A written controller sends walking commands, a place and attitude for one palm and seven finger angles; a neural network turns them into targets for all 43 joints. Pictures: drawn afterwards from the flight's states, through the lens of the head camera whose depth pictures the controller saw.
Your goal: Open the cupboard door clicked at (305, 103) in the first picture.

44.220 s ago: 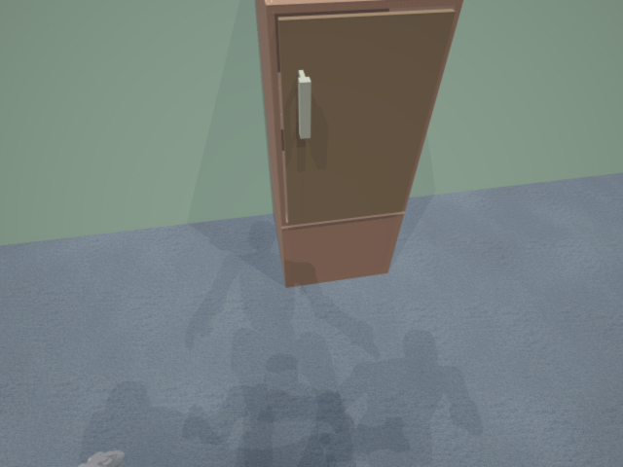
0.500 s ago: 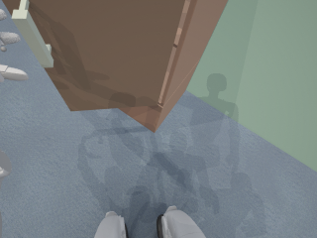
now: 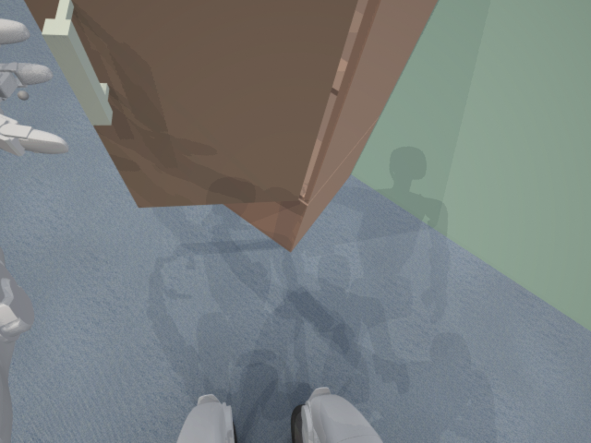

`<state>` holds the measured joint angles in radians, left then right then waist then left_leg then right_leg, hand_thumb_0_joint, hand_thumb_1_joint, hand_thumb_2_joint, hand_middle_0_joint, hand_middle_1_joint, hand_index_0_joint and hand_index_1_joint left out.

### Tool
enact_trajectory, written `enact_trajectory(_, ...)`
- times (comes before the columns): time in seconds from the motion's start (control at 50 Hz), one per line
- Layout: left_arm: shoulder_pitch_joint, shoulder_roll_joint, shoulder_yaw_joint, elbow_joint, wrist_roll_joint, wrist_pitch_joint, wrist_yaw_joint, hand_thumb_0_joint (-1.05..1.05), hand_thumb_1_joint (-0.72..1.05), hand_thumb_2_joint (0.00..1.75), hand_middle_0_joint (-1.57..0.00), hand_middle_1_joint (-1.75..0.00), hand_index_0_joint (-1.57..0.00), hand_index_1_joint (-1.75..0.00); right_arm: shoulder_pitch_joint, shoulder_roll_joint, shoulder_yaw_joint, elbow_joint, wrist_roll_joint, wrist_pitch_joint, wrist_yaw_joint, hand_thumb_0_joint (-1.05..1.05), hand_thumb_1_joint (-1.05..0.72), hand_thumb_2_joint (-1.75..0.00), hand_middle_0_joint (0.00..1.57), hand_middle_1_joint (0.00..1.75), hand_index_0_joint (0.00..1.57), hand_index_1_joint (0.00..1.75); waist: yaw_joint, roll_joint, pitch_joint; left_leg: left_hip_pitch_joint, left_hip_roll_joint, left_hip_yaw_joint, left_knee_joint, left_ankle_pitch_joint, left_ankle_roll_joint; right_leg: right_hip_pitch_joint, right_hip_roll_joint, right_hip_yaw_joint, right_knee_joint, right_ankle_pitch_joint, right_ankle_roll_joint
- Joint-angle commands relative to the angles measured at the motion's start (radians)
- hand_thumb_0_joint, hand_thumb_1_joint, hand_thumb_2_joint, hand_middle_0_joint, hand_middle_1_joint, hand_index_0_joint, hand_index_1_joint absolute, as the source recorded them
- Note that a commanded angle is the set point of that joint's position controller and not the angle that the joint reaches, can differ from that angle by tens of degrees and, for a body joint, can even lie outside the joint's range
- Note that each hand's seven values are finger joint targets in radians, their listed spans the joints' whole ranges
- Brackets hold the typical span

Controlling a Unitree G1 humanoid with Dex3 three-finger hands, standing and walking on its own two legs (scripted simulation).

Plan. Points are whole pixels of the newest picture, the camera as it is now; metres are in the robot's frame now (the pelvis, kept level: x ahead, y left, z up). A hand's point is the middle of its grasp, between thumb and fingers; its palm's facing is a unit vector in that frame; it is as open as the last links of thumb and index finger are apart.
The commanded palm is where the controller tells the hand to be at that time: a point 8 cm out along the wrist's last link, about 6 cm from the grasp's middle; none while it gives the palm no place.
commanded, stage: move the hooked fingers beside the handle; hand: left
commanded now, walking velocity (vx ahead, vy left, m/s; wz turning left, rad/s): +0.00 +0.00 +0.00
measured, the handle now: (85, 66) +0.58 +0.22 +0.09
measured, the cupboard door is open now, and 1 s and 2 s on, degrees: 42 42 42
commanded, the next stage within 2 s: slide the fingers in behind the handle in 0.12 s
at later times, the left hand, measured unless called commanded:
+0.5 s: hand (44, 95) +0.53 +0.25 +0.09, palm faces +0.00 -1.00 +0.01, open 14.0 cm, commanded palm +0.51 +0.29 +0.09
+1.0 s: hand (74, 96) +0.53 +0.22 +0.09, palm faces +0.02 -1.00 +0.00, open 14.0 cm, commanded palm +0.51 +0.26 +0.09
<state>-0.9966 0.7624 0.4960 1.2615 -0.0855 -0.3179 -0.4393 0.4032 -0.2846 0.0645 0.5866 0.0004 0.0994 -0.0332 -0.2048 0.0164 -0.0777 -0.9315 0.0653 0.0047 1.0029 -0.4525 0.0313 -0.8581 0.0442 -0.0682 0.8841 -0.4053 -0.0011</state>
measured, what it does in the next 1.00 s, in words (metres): stands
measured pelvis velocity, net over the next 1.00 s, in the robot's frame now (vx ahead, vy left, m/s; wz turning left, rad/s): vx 0.00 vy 0.00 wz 0.00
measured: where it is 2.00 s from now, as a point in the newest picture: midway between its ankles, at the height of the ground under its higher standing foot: outside the picture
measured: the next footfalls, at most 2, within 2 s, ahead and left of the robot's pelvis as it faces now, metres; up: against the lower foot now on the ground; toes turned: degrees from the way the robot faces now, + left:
none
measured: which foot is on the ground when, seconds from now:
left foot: down 0.00-1.00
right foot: down 0.00-1.00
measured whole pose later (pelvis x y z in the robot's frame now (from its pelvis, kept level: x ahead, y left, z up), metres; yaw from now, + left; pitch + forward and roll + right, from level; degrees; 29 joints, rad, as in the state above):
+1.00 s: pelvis +0.00 +0.00 +0.00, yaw +0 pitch +22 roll -4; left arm -1.01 0.65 0.45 1.25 -0.08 -0.33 -0.33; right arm 0.41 -0.28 0.05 0.61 -0.01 0.08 -0.01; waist -0.21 0.03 -0.08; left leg -0.94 0.06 0.00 1.01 -0.46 0.03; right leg -0.87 0.04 -0.07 0.91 -0.42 0.00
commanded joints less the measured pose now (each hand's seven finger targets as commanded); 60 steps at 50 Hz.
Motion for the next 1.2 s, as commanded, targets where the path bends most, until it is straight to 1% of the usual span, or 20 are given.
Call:
enact_trajectory(0.0, -0.382, 0.337, 0.044, -0.156, -0.022, -0.041, -0.011, 0.00, -0.50, 0.30, -0.30, -1.20, -0.30, -1.20, 0.201, -0.209, -0.067, -0.032, 0.003, -0.003, -0.021, 0.00, -0.90, -0.90, 0.20, 0.30, 0.20, 0.30, 0.010, 0.167, -0.459, 0.400, -0.023, -0.063, -0.087, 0.464, 0.002, 0.138, 0.028, 0.031, -0.075, 0.337, -0.013)
enact_trajectory(0.1, -0.441, 0.337, 0.028, -0.204, -0.022, -0.061, -0.019, 0.00, -0.50, 0.30, -0.30, -1.20, -0.30, -1.20, 0.204, -0.207, -0.065, -0.028, 0.002, -0.008, -0.023, 0.00, -0.90, -0.90, 0.20, 0.30, 0.20, 0.30, -0.002, 0.230, -0.488, 0.435, -0.021, -0.067, -0.080, 0.466, -0.001, 0.106, 0.029, 0.031, -0.069, 0.324, -0.015)
enact_trajectory(0.16, -0.469, 0.284, -0.013, -0.171, -0.033, -0.057, -0.029, 0.00, -0.50, 0.30, -0.30, -1.20, -0.30, -1.20, 0.205, -0.207, -0.061, -0.016, 0.004, -0.010, -0.026, 0.00, -0.90, -0.90, 0.20, 0.30, 0.20, 0.30, -0.025, 0.209, -0.437, 0.416, -0.019, -0.074, -0.082, 0.412, 0.003, 0.062, 0.029, 0.027, -0.076, 0.269, -0.017)
enact_trajectory(0.2, -0.483, 0.305, -0.007, -0.152, -0.031, -0.047, -0.031, 0.00, -0.50, 0.30, -0.30, -1.20, -0.30, -1.20, 0.210, -0.214, -0.060, -0.011, 0.005, -0.013, -0.031, 0.00, -0.90, -0.90, 0.20, 0.30, 0.20, 0.30, -0.031, 0.195, -0.448, 0.406, -0.018, -0.078, -0.080, 0.400, 0.004, 0.059, 0.028, 0.028, -0.077, 0.258, -0.013)
enact_trajectory(0.28, -0.501, 0.309, 0.003, -0.206, -0.025, -0.052, -0.017, 0.00, -0.50, 0.30, -0.30, -1.20, -0.30, -1.20, 0.228, -0.214, -0.065, -0.003, -0.005, -0.019, -0.028, 0.00, -0.90, -0.90, 0.20, 0.30, 0.20, 0.30, -0.014, 0.249, -0.523, 0.481, -0.014, -0.096, -0.078, 0.459, -0.007, 0.038, 0.027, 0.018, -0.064, 0.262, -0.018)
enact_trajectory(0.34, -0.488, 0.270, -0.011, -0.197, -0.025, -0.043, 0.000, 0.00, -0.50, 0.30, -0.30, -1.20, -0.30, -1.20, 0.232, -0.211, -0.067, 0.001, -0.008, -0.018, -0.021, 0.00, -0.90, -0.90, 0.20, 0.30, 0.20, 0.30, -0.019, 0.226, -0.497, 0.485, -0.011, -0.100, -0.080, 0.464, -0.008, 0.022, 0.030, 0.012, -0.070, 0.256, -0.017)
enact_trajectory(0.38, -0.497, 0.247, -0.021, -0.219, -0.022, -0.046, 0.015, 0.00, -0.50, 0.30, -0.30, -1.20, -0.30, -1.20, 0.234, -0.207, -0.069, 0.002, -0.011, -0.017, -0.016, 0.00, -0.90, -0.90, 0.20, 0.30, 0.20, 0.30, -0.015, 0.265, -0.519, 0.519, -0.010, -0.105, -0.081, 0.499, -0.014, 0.008, 0.030, 0.008, -0.064, 0.264, -0.020)
enact_trajectory(0.46, -0.471, 0.296, 0.030, -0.226, -0.014, -0.045, 0.050, 0.00, -0.50, 0.30, -0.30, -1.20, -0.30, -1.20, 0.239, -0.207, -0.069, -0.006, -0.013, -0.015, -0.011, 0.00, -0.90, -0.90, 0.20, 0.30, 0.20, 0.30, -0.002, 0.212, -0.509, 0.471, -0.016, -0.092, -0.084, 0.496, -0.006, 0.073, 0.031, 0.012, -0.065, 0.298, -0.019)
enact_trajectory(0.48, -0.458, 0.299, 0.030, -0.248, -0.007, -0.051, 0.057, 0.00, -0.50, 0.30, -0.30, -1.20, -0.30, -1.20, 0.237, -0.205, -0.071, -0.012, -0.013, -0.013, -0.009, 0.00, -0.90, -0.90, 0.20, 0.30, 0.20, 0.30, 0.011, 0.244, -0.540, 0.495, -0.015, -0.092, -0.086, 0.525, -0.011, 0.079, 0.031, 0.013, -0.061, 0.313, -0.018)
enact_trajectory(0.52, -0.454, 0.232, -0.008, -0.296, -0.007, -0.064, 0.067, 0.00, -0.50, 0.30, -0.30, -1.20, -0.30, -1.20, 0.232, -0.195, -0.075, -0.015, -0.015, -0.012, 0.000, 0.00, -0.90, -0.90, 0.20, 0.30, 0.20, 0.30, 0.009, 0.277, -0.553, 0.548, -0.012, -0.093, -0.083, 0.571, -0.018, 0.060, 0.033, 0.010, -0.064, 0.324, -0.018)
enact_trajectory(0.56, -0.413, 0.216, 0.001, -0.304, -0.019, -0.075, 0.073, 0.00, -0.50, 0.30, -0.30, -1.20, -0.30, -1.20, 0.236, -0.196, -0.082, -0.014, -0.015, -0.008, 0.004, 0.00, -0.90, -0.90, 0.20, 0.30, 0.20, 0.30, 0.013, 0.245, -0.551, 0.562, -0.008, -0.097, -0.084, 0.610, -0.019, 0.069, 0.037, 0.006, -0.065, 0.338, -0.021)
enact_trajectory(0.6, -0.408, 0.183, -0.021, -0.234, -0.026, -0.058, 0.070, 0.00, -0.50, 0.30, -0.30, -1.20, -0.30, -1.20, 0.229, -0.198, -0.079, -0.006, -0.009, -0.004, 0.005, 0.00, -0.90, -0.90, 0.20, 0.30, 0.20, 0.30, -0.004, 0.190, -0.462, 0.496, -0.011, -0.091, -0.097, 0.515, -0.013, 0.060, 0.037, 0.005, -0.077, 0.304, -0.017)
enact_trajectory(0.68, -0.445, 0.166, -0.031, -0.285, -0.021, -0.070, 0.084, 0.00, -0.50, 0.30, -0.30, -1.20, -0.30, -1.20, 0.228, -0.193, -0.083, -0.004, -0.013, -0.011, 0.003, 0.00, -0.90, -0.90, 0.20, 0.30, 0.20, 0.30, 0.000, 0.230, -0.503, 0.538, -0.013, -0.095, -0.102, 0.529, -0.014, 0.059, 0.032, 0.008, -0.074, 0.306, -0.020)
enact_trajectory(0.78, -0.418, 0.146, -0.038, -0.201, -0.022, -0.064, 0.099, 0.00, -0.50, 0.30, -0.30, -1.20, -0.30, -1.20, 0.218, -0.190, -0.076, -0.007, -0.009, -0.014, 0.005, 0.00, -0.90, -0.90, 0.20, 0.30, 0.20, 0.30, -0.008, 0.161, -0.430, 0.435, -0.023, -0.076, -0.100, 0.456, -0.004, 0.085, 0.029, 0.017, -0.074, 0.306, -0.016)
enact_trajectory(0.86, -0.476, 0.130, -0.059, -0.228, -0.011, -0.079, 0.113, 0.00, -0.50, 0.30, -0.30, -1.20, -0.30, -1.20, 0.217, -0.187, -0.077, -0.005, -0.011, -0.022, 0.004, 0.00, -0.90, -0.90, 0.20, 0.30, 0.20, 0.30, -0.022, 0.167, -0.450, 0.436, -0.025, -0.078, -0.091, 0.433, -0.001, 0.078, 0.025, 0.023, -0.068, 0.295, -0.017)
enact_trajectory(0.92, -0.480, 0.195, -0.014, -0.224, -0.011, -0.084, 0.117, 0.00, -0.50, 0.30, -0.30, -1.20, -0.30, -1.20, 0.217, -0.191, -0.076, -0.006, -0.010, -0.026, 0.002, 0.00, -0.90, -0.90, 0.20, 0.30, 0.20, 0.30, -0.014, 0.155, -0.491, 0.412, -0.027, -0.071, -0.084, 0.429, 0.002, 0.123, 0.024, 0.033, -0.064, 0.316, -0.012)
enact_trajectory(0.98, -0.474, 0.142, -0.044, -0.273, -0.011, -0.095, 0.116, 0.00, -0.50, 0.30, -0.30, -1.20, -0.30, -1.20, 0.217, -0.183, -0.081, -0.006, -0.012, -0.028, 0.008, 0.00, -0.90, -0.90, 0.20, 0.30, 0.20, 0.30, -0.004, 0.222, -0.553, 0.485, -0.026, -0.072, -0.074, 0.510, -0.005, 0.113, 0.025, 0.030, -0.053, 0.361, -0.015)
enact_trajectory(1.04, -0.443, 0.139, -0.041, -0.238, -0.017, -0.074, 0.117, 0.00, -0.50, 0.30, -0.30, -1.20, -0.30, -1.20, 0.217, -0.184, -0.080, -0.006, -0.009, -0.021, 0.009, 0.00, -0.90, -0.90, 0.20, 0.30, 0.20, 0.30, -0.007, 0.165, -0.500, 0.433, -0.026, -0.065, -0.081, 0.487, -0.001, 0.137, 0.026, 0.029, -0.062, 0.371, -0.011)
enact_trajectory(1.14, -0.451, 0.096, -0.064, -0.257, -0.016, -0.072, 0.131, 0.00, -0.50, 0.30, -0.30, -1.20, -0.30, -1.20, 0.216, -0.180, -0.085, -0.004, -0.010, -0.024, 0.011, 0.00, -0.90, -0.90, 0.20, 0.30, 0.20, 0.30, -0.007, 0.188, -0.499, 0.450, -0.029, -0.065, -0.086, 0.459, -0.001, 0.118, 0.026, 0.029, -0.070, 0.341, -0.014)
enact_trajectory(1.18, -0.459, 0.133, -0.033, -0.256, -0.016, -0.082, 0.142, 0.00, -0.50, 0.30, -0.30, -1.20, -0.30, -1.20, 0.219, -0.183, -0.084, 0.000, -0.012, -0.025, 0.010, 0.00, -0.90, -0.90, 0.20, 0.30, 0.20, 0.30, -0.004, 0.170, -0.503, 0.433, -0.029, -0.066, -0.085, 0.458, 0.000, 0.131, 0.026, 0.031, -0.066, 0.347, -0.013)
